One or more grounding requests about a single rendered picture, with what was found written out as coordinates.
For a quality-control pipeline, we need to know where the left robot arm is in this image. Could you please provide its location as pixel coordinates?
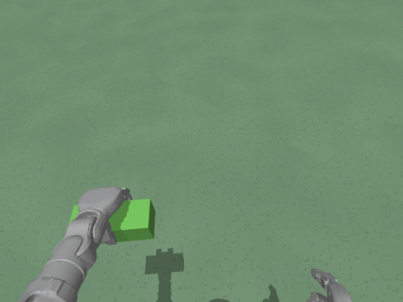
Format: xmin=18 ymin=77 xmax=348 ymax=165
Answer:
xmin=17 ymin=208 xmax=108 ymax=302

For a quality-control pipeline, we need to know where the right robot hand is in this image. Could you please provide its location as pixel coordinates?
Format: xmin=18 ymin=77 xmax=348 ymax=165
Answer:
xmin=306 ymin=269 xmax=353 ymax=302

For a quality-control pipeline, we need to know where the carton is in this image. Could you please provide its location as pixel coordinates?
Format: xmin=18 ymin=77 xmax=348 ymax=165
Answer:
xmin=69 ymin=199 xmax=156 ymax=243

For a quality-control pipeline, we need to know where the left robot hand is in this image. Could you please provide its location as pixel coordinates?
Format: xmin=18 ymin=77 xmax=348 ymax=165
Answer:
xmin=78 ymin=186 xmax=132 ymax=245

